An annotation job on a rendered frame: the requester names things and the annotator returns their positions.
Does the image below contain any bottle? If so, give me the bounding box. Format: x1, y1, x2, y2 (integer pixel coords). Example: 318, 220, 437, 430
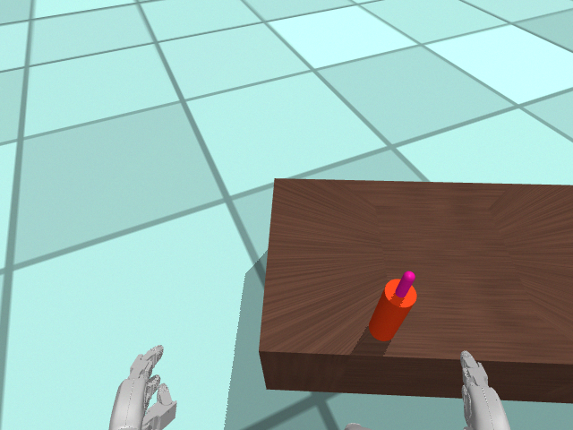
369, 271, 416, 341

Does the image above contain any right robot hand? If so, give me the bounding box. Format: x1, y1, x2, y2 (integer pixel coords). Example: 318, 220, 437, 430
460, 351, 510, 430

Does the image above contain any left robot hand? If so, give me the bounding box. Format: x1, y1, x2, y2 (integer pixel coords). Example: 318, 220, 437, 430
109, 345, 177, 430

